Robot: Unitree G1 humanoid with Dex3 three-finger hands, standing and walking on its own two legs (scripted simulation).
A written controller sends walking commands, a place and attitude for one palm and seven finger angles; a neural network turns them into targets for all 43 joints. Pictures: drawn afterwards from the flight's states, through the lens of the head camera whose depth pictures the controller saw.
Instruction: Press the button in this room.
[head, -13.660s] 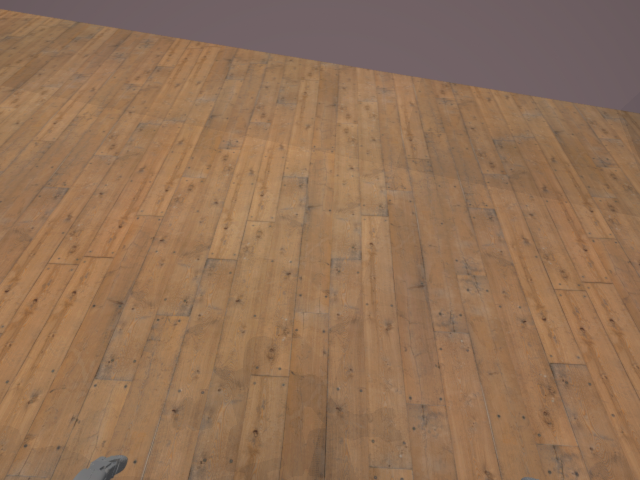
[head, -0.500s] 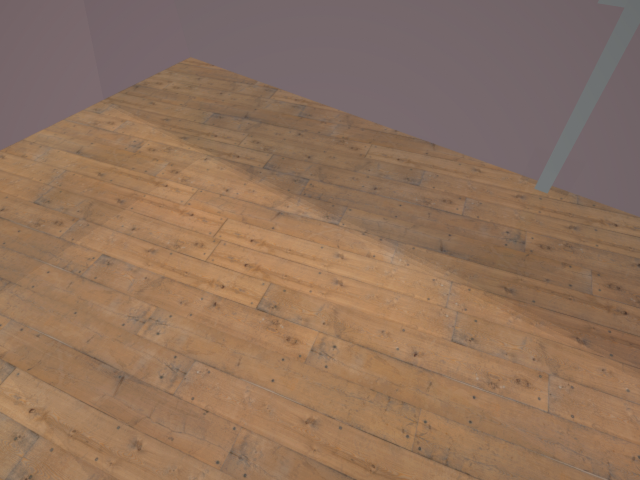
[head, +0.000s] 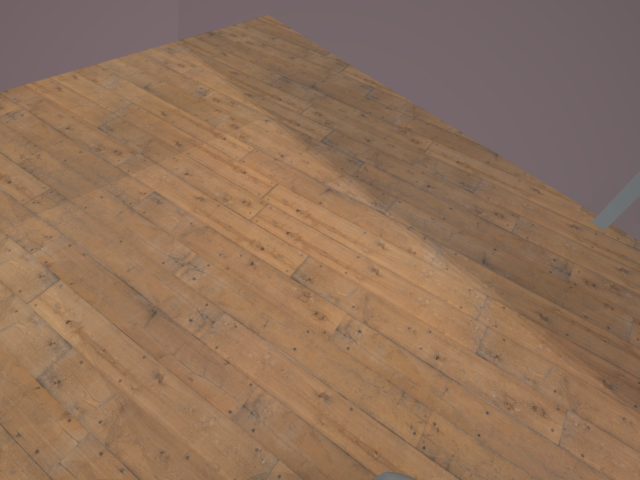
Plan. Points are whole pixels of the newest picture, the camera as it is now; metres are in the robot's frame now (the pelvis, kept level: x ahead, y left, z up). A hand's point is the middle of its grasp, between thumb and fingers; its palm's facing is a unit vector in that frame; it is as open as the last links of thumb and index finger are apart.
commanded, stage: turn or walk to find it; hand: left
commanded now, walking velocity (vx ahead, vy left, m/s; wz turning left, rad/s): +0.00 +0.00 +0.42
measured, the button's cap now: out of the picture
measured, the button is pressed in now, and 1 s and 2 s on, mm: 0 0 0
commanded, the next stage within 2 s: none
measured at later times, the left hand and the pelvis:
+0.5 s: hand out of the picture +0.00 +0.15 -0.15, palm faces +0.24 -0.93 -0.27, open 7.3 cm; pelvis -0.03 -0.05 +0.00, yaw +14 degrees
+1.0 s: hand out of the picture -0.08 +0.19 -0.16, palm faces +0.45 -0.85 -0.27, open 7.3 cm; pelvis -0.06 -0.04 +0.00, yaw +25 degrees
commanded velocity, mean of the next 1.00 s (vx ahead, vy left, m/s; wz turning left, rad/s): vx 0.00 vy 0.00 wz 0.42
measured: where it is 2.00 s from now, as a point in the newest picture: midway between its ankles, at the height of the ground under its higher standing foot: outside the picture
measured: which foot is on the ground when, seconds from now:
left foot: down 0.00-0.24, up 0.26-0.66, down 0.68-1.00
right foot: up 0.00-0.22, down 0.24-0.68, up 0.70-1.00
